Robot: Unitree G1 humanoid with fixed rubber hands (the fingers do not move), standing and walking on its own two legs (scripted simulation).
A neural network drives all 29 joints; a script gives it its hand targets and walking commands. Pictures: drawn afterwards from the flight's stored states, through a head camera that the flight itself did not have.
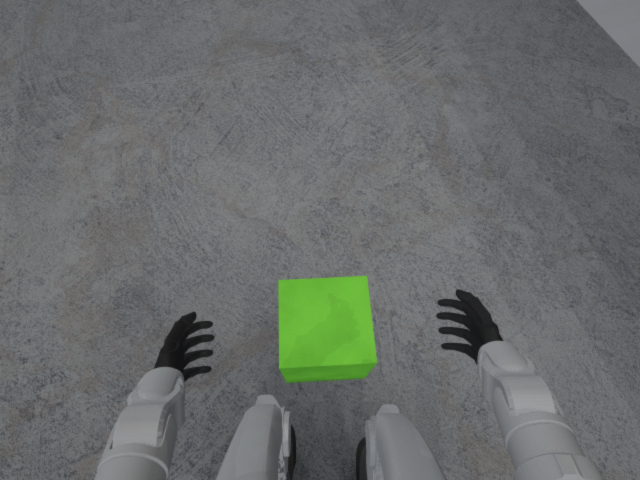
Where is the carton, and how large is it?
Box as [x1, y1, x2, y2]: [278, 276, 376, 382]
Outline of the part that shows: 366,276 278,280 279,368 287,382 363,378 376,363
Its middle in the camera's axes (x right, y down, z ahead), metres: +0.01 +0.24 +0.99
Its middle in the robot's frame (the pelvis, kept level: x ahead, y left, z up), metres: +0.42 +0.00 -0.55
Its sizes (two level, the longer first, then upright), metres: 0.210 0.200 0.250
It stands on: the floor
